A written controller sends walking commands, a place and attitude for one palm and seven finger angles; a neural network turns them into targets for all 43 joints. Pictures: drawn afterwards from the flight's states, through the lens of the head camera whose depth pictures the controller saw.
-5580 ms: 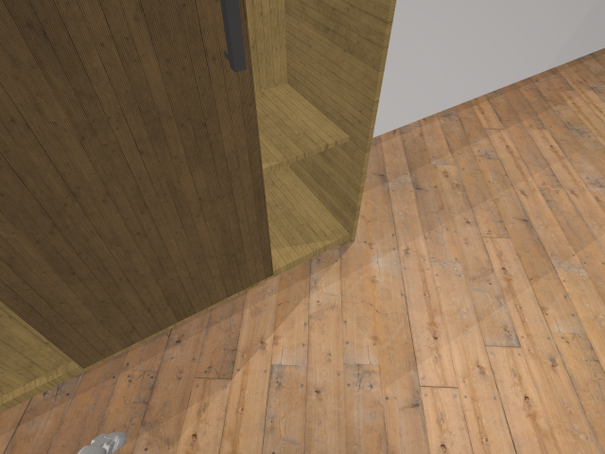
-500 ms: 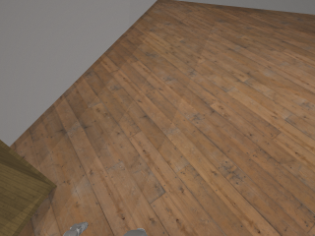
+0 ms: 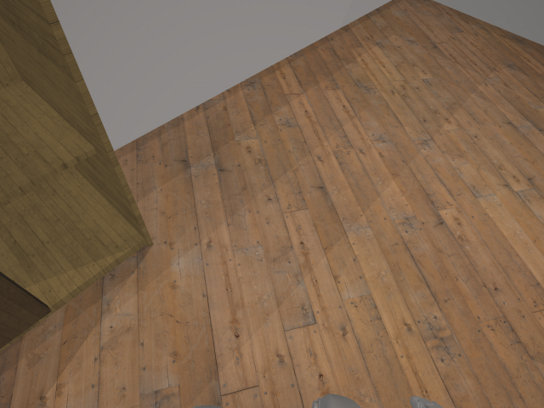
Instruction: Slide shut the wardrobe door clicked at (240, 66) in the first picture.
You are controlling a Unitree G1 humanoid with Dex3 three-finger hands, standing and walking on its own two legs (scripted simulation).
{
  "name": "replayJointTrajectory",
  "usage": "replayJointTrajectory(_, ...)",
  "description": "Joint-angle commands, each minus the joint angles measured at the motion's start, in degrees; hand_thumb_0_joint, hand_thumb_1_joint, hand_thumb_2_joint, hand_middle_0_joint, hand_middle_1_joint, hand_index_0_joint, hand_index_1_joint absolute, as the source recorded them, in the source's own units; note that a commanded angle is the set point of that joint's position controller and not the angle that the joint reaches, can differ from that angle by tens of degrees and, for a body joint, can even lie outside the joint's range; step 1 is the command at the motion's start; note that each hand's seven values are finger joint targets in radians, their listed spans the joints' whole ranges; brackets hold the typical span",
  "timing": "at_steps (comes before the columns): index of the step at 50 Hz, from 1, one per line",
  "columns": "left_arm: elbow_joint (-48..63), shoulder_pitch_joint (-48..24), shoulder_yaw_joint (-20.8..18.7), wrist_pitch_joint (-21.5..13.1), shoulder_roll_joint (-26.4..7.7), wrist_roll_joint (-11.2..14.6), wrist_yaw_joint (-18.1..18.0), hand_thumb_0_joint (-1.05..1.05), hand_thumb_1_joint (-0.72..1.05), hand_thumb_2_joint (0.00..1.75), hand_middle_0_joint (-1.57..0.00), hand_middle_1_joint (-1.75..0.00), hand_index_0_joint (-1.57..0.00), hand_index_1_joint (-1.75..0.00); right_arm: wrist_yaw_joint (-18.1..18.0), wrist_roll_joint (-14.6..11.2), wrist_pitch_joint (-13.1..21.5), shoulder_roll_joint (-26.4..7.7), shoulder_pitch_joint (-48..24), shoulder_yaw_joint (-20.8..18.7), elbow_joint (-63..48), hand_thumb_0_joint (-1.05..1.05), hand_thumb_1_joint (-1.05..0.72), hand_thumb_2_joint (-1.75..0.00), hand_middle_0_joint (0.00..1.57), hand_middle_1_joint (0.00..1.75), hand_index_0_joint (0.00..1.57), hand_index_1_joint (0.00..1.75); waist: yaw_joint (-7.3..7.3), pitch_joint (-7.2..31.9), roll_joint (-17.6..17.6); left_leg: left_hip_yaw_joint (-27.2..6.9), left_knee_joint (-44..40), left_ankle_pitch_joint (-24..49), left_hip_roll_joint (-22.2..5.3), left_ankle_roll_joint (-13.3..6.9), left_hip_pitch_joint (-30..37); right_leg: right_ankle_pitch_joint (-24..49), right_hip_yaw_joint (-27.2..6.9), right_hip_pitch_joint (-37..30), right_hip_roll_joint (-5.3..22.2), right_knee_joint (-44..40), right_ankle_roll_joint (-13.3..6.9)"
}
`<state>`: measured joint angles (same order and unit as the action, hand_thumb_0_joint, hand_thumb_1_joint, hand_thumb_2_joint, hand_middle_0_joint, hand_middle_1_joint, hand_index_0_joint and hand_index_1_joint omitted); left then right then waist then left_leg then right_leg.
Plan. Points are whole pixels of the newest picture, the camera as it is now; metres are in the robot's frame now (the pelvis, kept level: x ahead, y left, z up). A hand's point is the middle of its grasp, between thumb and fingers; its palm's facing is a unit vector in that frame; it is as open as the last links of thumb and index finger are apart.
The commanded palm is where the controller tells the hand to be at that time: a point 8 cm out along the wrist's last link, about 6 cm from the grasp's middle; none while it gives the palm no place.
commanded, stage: turn to face it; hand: left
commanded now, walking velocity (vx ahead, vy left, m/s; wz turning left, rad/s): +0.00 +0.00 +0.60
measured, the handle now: out of the picture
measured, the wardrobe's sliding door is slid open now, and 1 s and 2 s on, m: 0.38 0.38 0.38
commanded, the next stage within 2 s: take the last steps up to it in 1.42 s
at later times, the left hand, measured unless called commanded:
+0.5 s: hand out of the picture +0.05 +0.18 -0.13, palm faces +0.29 -0.91 -0.29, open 7.4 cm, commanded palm none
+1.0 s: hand out of the picture -0.12 +0.24 -0.17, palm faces +0.60 -0.76 -0.25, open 7.4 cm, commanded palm none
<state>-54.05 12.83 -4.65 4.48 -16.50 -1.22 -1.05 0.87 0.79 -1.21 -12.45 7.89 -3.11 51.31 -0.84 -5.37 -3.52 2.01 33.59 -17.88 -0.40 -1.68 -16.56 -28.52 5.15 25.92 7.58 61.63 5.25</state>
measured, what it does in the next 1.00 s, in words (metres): steps on the spot, turning left: right foot, then left foot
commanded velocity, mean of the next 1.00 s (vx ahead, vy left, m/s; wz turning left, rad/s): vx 0.00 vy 0.00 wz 0.59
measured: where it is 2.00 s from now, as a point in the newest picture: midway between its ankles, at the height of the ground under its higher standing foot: outside the picture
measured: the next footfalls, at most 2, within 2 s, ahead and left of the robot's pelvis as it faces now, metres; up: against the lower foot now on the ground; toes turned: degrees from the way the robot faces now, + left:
right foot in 0.36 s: +0.06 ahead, -0.14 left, +0.00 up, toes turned +11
left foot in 0.80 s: -0.05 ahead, +0.11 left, +0.00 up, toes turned +35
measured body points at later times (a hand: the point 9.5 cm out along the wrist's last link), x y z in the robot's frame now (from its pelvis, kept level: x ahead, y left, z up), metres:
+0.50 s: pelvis +0.00 -0.04 +0.01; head +0.02 -0.07 +0.46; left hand +0.04 +0.22 -0.10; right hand +0.12 -0.29 -0.15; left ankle -0.06 +0.09 -0.64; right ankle +0.02 -0.15 -0.73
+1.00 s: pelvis -0.04 +0.02 +0.01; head -0.02 +0.07 +0.45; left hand -0.15 +0.28 -0.15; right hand +0.20 -0.13 -0.11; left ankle -0.08 +0.09 -0.73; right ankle +0.04 -0.14 -0.64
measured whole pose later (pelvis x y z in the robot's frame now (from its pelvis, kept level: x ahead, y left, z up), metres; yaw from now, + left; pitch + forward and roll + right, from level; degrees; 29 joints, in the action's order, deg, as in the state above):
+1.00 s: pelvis -0.04 +0.02 +0.01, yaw +36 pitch +0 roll -2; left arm -53.1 11.4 -4.3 3.7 -16.3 -1.1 -0.8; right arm 0.1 0.7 -1.0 -12.5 9.2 -2.3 51.8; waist -0.7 -4.8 -2.2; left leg -0.4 29.1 -14.6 1.5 -3.4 -14.6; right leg -23.7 2.4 28.2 6.2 65.9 5.7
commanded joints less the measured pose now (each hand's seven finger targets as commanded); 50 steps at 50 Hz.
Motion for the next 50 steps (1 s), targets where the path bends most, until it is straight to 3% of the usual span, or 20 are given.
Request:
replayJointTrajectory(1, 6.36, -2.71, -0.84, -2.67, -3.42, 0.36, 0.7, 0.0, 0.9, 0.9, -0.2, -0.3, -0.2, -0.3, -1.77, 0.27, 0.88, -12.13, 2.14, -3.0, -2.75, 0.0, -0.9, -0.9, 0.2, 0.3, 0.2, 0.3, 1.82, 8.13, 12.7, -13.77, -12.2, 33.54, -12.14, -6.39, 10.28, 5.56, -4.49, 5.87, -0.9, 3.23, 0.42)
replayJointTrajectory(11, 9.5, -7.98, -0.16, -3.01, -2.23, 0.8, -0.12, 0.0, 0.9, 0.9, -0.2, -0.3, -0.2, -0.3, -1.46, 0.68, 0.14, -12.51, 5.71, -3.88, -2.06, 0.0, -0.9, -0.9, 0.2, 0.3, 0.2, 0.3, 3.51, 8.57, 12.88, -23.87, -11.21, 30.84, -11.18, -8.42, 9.5, 2.78, -5.63, -0.02, -4.94, -13.92, 0.16)
replayJointTrajectory(15, 8.5, -1.82, -0.37, -3.77, -2.68, 1.31, -0.49, 0.0, 0.9, 0.9, -0.2, -0.3, -0.2, -0.3, -1.29, 0.36, -0.29, -12.17, 2.18, -4.14, -3.27, 0.0, -0.9, -0.9, 0.2, 0.3, 0.2, 0.3, 0.19, 9.72, 12.14, -24.81, -6.7, 27.52, -7.96, -5.61, 0.8, 12.38, -4.38, -15.04, -6.81, -31.3, -0.78)
replayJointTrajectory(16, 8.11, 0.66, -0.75, -4.41, -4.58, 1.07, -0.66, 0.0, 0.9, 0.9, -0.2, -0.3, -0.2, -0.3, -1.06, -0.05, -0.24, -10.87, 1.8, -3.99, -3.61, 0.0, -0.9, -0.9, 0.2, 0.3, 0.2, 0.3, -1.3, 10.48, 7.61, -23.18, -3.27, 20.12, -5.13, -2.86, -4.51, 17.9, -6.2, -22.75, -4.18, -39.93, -1.17)
replayJointTrajectory(17, 7.94, 1.99, -1.67, -4.97, -9.18, 0.21, -1.13, 0.0, 0.9, 0.9, -0.2, -0.3, -0.2, -0.3, -0.71, -0.63, -0.06, -6.87, 3.51, -3.49, -4.13, 0.0, -0.9, -0.9, 0.2, 0.3, 0.2, 0.3, -1.67, 12.21, -6.45, -14.7, 6.77, 1.56, 1.2, 1.65, -14.75, 18.85, -18.0, -31.88, 9.41, -45.9, -5.08)
replayJointTrajectory(18, 8.57, 1.74, -1.89, -4.7, -12.29, -0.11, -1.19, 0.0, 0.9, 0.9, -0.2, -0.3, -0.2, -0.3, -0.86, -0.17, -0.19, -6.68, 3.13, -3.56, -5.55, 0.0, -0.9, -0.9, 0.2, 0.3, 0.2, 0.3, -1.73, 10.84, -13.96, -6.57, 19.66, -16.71, 5.8, 4.59, -19.2, 25.65, -28.42, -27.58, 21.29, -46.29, -11.9)
replayJointTrajectory(19, 9.35, 0.32, -1.47, -4.42, -10.97, 0.1, -1.28, 0.0, 0.9, 0.9, -0.2, -0.3, -0.2, -0.3, -0.71, 0.32, -0.68, -8.68, 2.78, -4.18, -5.2, 0.0, -0.9, -0.9, 0.2, 0.3, 0.2, 0.3, -1.03, 8.56, -7.45, -8.55, 29.11, -15.64, 2.77, 4.05, -17.48, 23.64, -24.52, -20.17, 20.9, -45.86, -14.27)
replayJointTrajectory(21, 10.51, -6.2, -0.74, -4.41, -7.01, 0.27, -1.38, 0.0, 0.9, 0.9, -0.2, -0.3, -0.2, -0.3, 0.0, 0.48, -1.94, -8.36, 4.3, -4.37, -2.8, 0.0, -0.9, -0.9, 0.2, 0.3, 0.2, 0.3, 2.24, 3.78, -6.98, -7.74, 35.99, -8.68, 0.52, 4.41, -16.47, 15.67, -17.92, -13.23, 14.52, -47.28, -11.79)
replayJointTrajectory(24, 10.3, -6.02, 0.25, -4.97, -4.43, 0.27, -0.86, 0.0, 0.9, 0.9, -0.2, -0.3, -0.2, -0.3, 0.88, 0.58, -2.39, -7.0, 5.53, -3.82, -1.26, 0.0, -0.9, -0.9, 0.2, 0.3, 0.2, 0.3, 2.77, 1.71, -6.65, -4.25, 38.46, -1.81, -0.32, 5.75, -16.81, 21.9, -6.77, -13.5, 9.38, -45.06, -9.9)
replayJointTrajectory(27, 8.95, -2.5, -0.1, -4.92, -5.15, 0.02, -1.08, 0.0, 0.9, 0.9, -0.2, -0.3, -0.2, -0.3, 1.03, 0.47, -2.68, -6.76, 3.01, -3.54, -1.59, 0.0, -0.9, -0.9, 0.2, 0.3, 0.2, 0.3, 1.1, 1.87, -6.32, -2.69, 34.06, -2.17, -1.43, 6.62, -16.7, 22.16, -5.02, -16.46, 10.6, -44.96, -10.68)
replayJointTrajectory(33, 6.56, 2.43, -1.01, -4.35, -8.21, -0.58, -0.8, 0.0, 0.9, 0.9, -0.2, -0.3, -0.2, -0.3, 1.04, -0.08, -1.95, -5.63, -2.95, -2.24, -3.44, 0.0, -0.9, -0.9, 0.2, 0.3, 0.2, 0.3, -1.84, 4.45, -8.87, 2.12, 15.9, -7.52, -1.47, 6.31, -10.91, 35.46, -1.42, -21.13, 13.26, -40.03, -12.24)
replayJointTrajectory(35, 6.28, 2.56, -1.5, -4.13, -9.26, -0.66, -0.68, 0.0, 0.9, 0.9, -0.2, -0.3, -0.2, -0.3, 0.92, -0.3, -1.43, -5.44, -2.09, -1.94, -3.43, 0.0, -0.9, -0.9, 0.2, 0.3, 0.2, 0.3, -1.75, 6.11, -10.13, 3.45, 10.98, -7.73, -0.88, 5.45, -7.4, 38.46, -0.43, -21.48, 14.04, -37.56, -11.97)
replayJointTrajectory(37, 5.95, 1.65, -1.75, -3.8, -9.39, -0.44, -0.56, 0.0, 0.9, 0.9, -0.2, -0.3, -0.2, -0.3, 0.7, -0.22, -0.9, -6.08, 1.21, -2.08, -2.88, 0.0, -0.9, -0.9, 0.2, 0.3, 0.2, 0.3, -0.02, 8.06, -8.78, 4.61, 1.94, -2.29, -0.41, 4.71, -1.51, 37.87, 2.26, -20.48, 13.87, -32.51, -9.64)
replayJointTrajectory(38, 6.07, 1.1, -1.81, -3.52, -9.0, 0.05, -0.41, 0.0, 0.9, 0.9, -0.2, -0.3, -0.2, -0.3, 0.71, -0.1, -0.48, -7.51, 4.03, -2.34, -2.3, 0.0, -0.9, -0.9, 0.2, 0.3, 0.2, 0.3, 1.77, 9.59, -5.34, 3.8, -5.8, 4.87, -0.51, 4.16, 4.43, 34.89, 4.7, -17.9, 12.62, -27.11, -7.18)
replayJointTrajectory(39, 6.75, 1.84, -1.43, -3.21, -7.01, 0.52, -0.15, 0.0, 0.9, 0.9, -0.2, -0.3, -0.2, -0.3, 0.58, 0.16, 0.18, -11.81, 7.82, -3.42, -1.52, 0.0, -0.9, -0.9, 0.2, 0.3, 0.2, 0.3, 3.77, 13.06, 5.19, -4.34, -11.06, 15.5, -6.09, 1.69, 14.86, 25.23, 6.25, -9.34, 9.02, -16.02, -3.86)
replayJointTrajectory(40, 9.3, -0.23, -0.25, -3.06, -2.63, 0.83, 0.28, 0.0, 0.9, 0.9, -0.2, -0.3, -0.2, -0.3, 0.1, 0.26, 0.54, -18.4, 11.31, -5.05, -1.3, 0.0, -0.9, -0.9, 0.2, 0.3, 0.2, 0.3, 5.95, 12.65, 23.06, -25.35, -12.54, 40.06, -21.63, -5.92, 20.7, -9.18, 5.66, 7.74, 0.55, -3.14, 0.82)
replayJointTrajectory(41, 10.44, -3.69, 0.23, -2.4, -3.44, 0.24, -0.22, 0.0, 0.9, 0.9, -0.2, -0.3, -0.2, -0.3, -0.29, -0.24, 0.06, -19.58, 14.98, -5.02, 0.26, 0.0, -0.9, -0.9, 0.2, 0.3, 0.2, 0.3, 7.05, 13.81, 17.54, -24.65, -10.75, 46.44, -24.43, -9.68, 19.78, -10.92, -1.11, 8.1, 0.4, 2.58, -0.19)
replayJointTrajectory(45, 7.04, -3.83, -0.62, -2.49, -3.84, 0.31, 0.16, 0.0, 0.9, 0.9, -0.2, -0.3, -0.2, -0.3, -1.84, 0.34, 0.62, -12.55, 4.45, -2.73, -2.05, 0.0, -0.9, -0.9, 0.2, 0.3, 0.2, 0.3, 2.62, 6.78, 15.23, -15.81, -11.73, 38.88, -13.58, -6.99, 10.89, 2.9, -4.92, 7.86, 0.07, 7.24, -0.08)
replayJointTrajectory(48, 5.51, -1.22, -0.61, -2.52, -3.75, 0.26, 0.38, 0.0, 0.9, 0.9, -0.2, -0.3, -0.2, -0.3, -1.86, 0.12, 1.12, -11.67, 4.07, -2.42, -2.4, 0.0, -0.9, -0.9, 0.2, 0.3, 0.2, 0.3, 1.49, 8.92, 11.5, -13.69, -12.41, 37.88, -11.32, -6.06, 12.37, 7.14, -4.76, 6.2, -1.07, 6.04, 0.51)
replayJointTrajectory(50, 5.74, -2.12, -0.43, -2.48, -3.88, 0.3, 0.09, 0.0, 0.9, 0.9, -0.2, -0.3, -0.2, -0.3, -1.91, 0.08, 1.16, -11.53, 5.77, -2.35, -2.04, 0.0, -0.9, -0.9, 0.2, 0.3, 0.2, 0.3, 2.05, 9.26, 10.13, -15.9, -12.65, 37.96, -11.51, -6.61, 13.53, 7.69, -5.39, 6.33, -1.5, 4.51, 0.87)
